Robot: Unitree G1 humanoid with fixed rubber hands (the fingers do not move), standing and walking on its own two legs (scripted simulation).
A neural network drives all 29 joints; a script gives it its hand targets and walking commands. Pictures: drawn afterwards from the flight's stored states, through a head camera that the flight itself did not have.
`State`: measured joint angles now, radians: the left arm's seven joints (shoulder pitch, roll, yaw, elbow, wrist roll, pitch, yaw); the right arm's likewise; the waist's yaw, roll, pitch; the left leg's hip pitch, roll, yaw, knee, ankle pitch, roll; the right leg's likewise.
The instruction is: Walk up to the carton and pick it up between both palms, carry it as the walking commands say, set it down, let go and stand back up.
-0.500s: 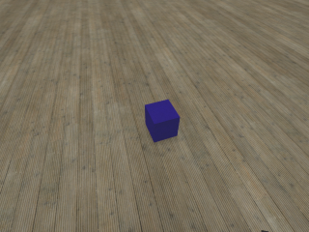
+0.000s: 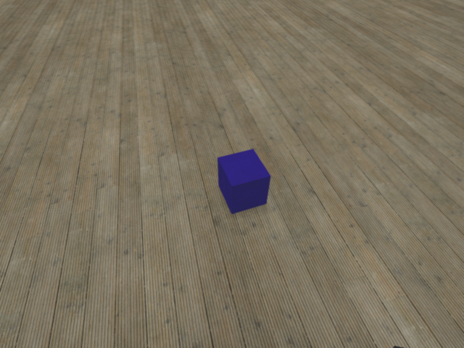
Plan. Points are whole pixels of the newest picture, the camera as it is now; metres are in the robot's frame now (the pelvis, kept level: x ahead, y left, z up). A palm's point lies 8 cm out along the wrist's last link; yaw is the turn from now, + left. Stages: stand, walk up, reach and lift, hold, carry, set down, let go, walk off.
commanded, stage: walk up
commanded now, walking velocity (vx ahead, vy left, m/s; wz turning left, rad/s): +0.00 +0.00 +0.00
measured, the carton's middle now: (242, 181) +1.11 -0.09 -0.67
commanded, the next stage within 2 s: none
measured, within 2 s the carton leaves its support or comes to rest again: neither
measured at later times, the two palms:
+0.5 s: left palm out of the picture +0.18 +0.28 -0.07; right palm out of the picture +0.16 -0.42 -0.11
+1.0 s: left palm (125, 234) +0.42 +0.25 -0.09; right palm (431, 261) +0.32 -0.42 -0.07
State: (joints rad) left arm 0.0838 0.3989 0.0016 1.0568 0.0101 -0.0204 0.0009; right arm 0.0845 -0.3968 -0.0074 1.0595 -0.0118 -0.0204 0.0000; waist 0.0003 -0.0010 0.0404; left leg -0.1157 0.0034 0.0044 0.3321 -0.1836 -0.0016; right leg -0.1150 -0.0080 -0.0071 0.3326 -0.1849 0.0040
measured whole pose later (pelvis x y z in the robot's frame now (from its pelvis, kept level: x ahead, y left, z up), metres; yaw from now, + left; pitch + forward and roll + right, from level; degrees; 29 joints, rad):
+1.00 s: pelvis +0.29 -0.07 -0.01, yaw -6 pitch -2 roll +1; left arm 0.32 0.47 0.07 0.75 0.01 -0.08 -0.07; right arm 0.34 -0.48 -0.10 0.70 -0.01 -0.09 0.06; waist -0.05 -0.03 0.06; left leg -0.20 0.04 0.09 0.52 -0.29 0.02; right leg -0.47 -0.07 -0.03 0.74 -0.30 -0.02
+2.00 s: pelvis +0.61 -0.10 -0.03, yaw -6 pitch -2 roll +0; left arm 0.29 0.49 0.05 0.72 0.00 -0.06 -0.01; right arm 0.30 -0.46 -0.05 0.77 -0.01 -0.05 0.01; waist 0.02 0.02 0.08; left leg -0.39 0.04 0.04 0.70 -0.31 0.03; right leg -0.37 -0.05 -0.03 0.73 -0.33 0.00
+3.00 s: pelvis +0.65 -0.20 -0.04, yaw +3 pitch -2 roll -1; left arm 0.15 0.46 0.12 0.76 0.05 0.05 -0.07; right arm 0.34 -0.55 -0.10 0.88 -0.02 -0.04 -0.08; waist -0.04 -0.02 0.13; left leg -0.49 0.06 -0.09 1.02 -0.49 0.01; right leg -0.38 -0.06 -0.05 0.75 -0.33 0.00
